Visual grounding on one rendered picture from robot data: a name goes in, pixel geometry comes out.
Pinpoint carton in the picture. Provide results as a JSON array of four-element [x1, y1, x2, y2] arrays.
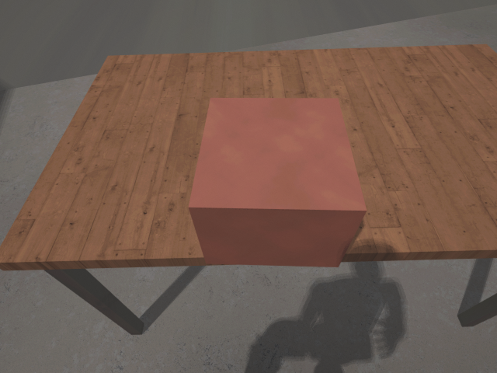
[[189, 98, 367, 267]]

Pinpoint table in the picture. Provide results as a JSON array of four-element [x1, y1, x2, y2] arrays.
[[0, 44, 497, 335]]

